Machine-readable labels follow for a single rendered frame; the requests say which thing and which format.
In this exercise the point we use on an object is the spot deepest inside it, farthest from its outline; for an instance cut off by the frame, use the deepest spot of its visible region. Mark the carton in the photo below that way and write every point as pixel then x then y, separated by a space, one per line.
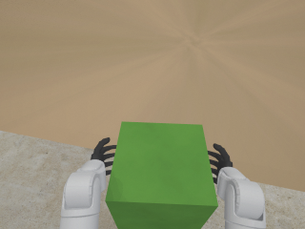
pixel 161 177

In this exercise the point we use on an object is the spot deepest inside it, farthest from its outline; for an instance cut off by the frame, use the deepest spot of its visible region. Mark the left robot forearm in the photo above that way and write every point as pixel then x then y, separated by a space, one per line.
pixel 82 196

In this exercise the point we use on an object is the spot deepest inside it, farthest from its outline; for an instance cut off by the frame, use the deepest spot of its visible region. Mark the right robot forearm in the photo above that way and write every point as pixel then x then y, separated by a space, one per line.
pixel 244 201

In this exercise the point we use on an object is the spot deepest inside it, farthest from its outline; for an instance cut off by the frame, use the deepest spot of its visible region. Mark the robot right hand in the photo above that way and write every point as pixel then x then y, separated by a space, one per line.
pixel 223 160

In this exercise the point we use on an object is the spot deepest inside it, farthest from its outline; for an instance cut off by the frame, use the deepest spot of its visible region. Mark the robot left hand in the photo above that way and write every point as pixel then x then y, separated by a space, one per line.
pixel 100 150

